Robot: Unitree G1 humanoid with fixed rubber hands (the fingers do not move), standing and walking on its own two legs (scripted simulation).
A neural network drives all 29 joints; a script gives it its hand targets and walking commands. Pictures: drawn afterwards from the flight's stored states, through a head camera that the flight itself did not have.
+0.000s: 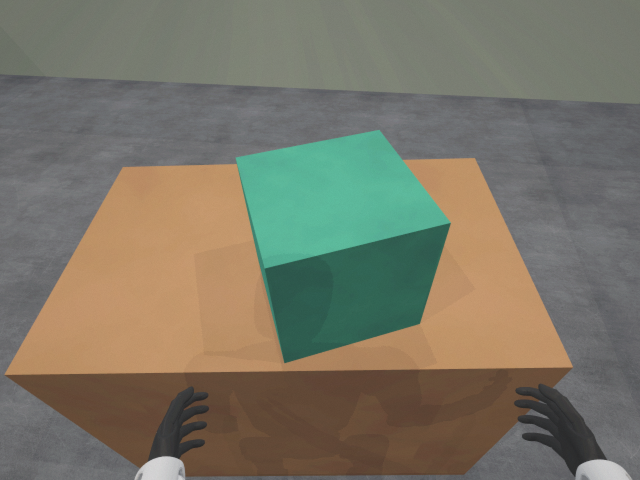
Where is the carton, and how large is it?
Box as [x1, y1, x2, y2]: [236, 130, 450, 362]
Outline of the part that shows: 379,130 236,157 257,256 284,362 419,323 450,222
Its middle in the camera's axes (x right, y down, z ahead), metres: +0.02 +0.00 +0.62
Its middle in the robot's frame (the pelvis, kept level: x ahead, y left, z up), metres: +0.47 -0.01 +0.02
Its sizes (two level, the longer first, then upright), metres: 0.233 0.226 0.236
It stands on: a pedestal, 0.68 m high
